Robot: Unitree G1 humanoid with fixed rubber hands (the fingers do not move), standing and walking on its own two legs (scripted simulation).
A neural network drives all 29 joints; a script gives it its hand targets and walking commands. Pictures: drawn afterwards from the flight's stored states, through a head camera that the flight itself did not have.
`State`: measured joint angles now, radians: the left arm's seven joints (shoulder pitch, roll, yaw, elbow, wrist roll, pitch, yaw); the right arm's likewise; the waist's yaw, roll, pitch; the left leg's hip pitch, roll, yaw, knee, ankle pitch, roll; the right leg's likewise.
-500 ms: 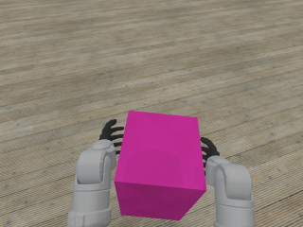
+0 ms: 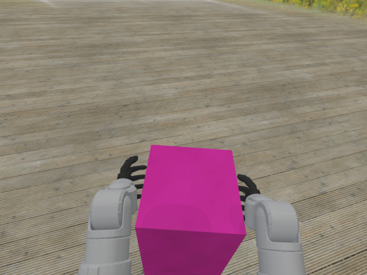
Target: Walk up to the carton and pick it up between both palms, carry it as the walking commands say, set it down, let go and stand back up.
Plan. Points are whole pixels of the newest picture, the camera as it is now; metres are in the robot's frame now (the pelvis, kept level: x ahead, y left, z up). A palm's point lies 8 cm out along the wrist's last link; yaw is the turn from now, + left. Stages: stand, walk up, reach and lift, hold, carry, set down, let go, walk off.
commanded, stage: carry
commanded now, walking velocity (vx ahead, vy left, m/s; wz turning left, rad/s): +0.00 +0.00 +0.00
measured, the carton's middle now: (186, 216) +0.27 +0.01 +0.02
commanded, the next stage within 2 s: hold in 1.84 s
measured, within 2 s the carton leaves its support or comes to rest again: neither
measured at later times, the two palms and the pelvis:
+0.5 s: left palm (118, 197) +0.29 +0.16 +0.05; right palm (235, 217) +0.27 -0.10 +0.04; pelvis -0.01 +0.04 -0.01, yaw -1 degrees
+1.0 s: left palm (120, 199) +0.29 +0.16 +0.05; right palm (238, 215) +0.27 -0.11 +0.04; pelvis -0.01 +0.03 -0.01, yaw -1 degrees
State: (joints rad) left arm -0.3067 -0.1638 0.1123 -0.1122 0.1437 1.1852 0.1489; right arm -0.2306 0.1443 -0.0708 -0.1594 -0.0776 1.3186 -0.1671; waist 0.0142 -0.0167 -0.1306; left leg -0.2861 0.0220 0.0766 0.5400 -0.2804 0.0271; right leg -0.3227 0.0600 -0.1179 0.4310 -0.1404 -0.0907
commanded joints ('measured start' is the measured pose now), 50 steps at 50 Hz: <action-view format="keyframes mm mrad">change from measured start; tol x4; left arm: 1 -430 -1074 -662 29 -453 37 -279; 9 -461 -1077 -625 65 -421 -24 -269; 16 -426 -1055 -606 61 -386 -94 -257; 17 -400 -1038 -573 112 -358 -109 -256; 28 -341 -988 -570 33 -341 -198 -248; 39 -301 -932 -512 91 -275 -287 -250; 50 -301 -919 -512 111 -270 -306 -254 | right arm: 1 -888 937 644 -266 422 -119 264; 11 -905 930 583 -218 391 -204 262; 17 -853 901 541 -171 345 -270 257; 28 -799 864 558 -251 324 -365 237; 40 -735 809 493 -169 250 -463 236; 50 -703 816 498 -121 247 -468 241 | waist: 1 -8 40 -278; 28 -16 46 -427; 50 -12 16 -354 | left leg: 1 13 145 -148 -138 -29 31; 13 79 169 -168 -109 229 39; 28 138 170 -161 -70 307 29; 50 112 136 -128 -102 127 36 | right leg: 1 117 -196 189 -66 29 19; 8 107 -190 178 4 115 7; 21 79 -177 165 72 103 2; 50 114 -212 186 35 113 12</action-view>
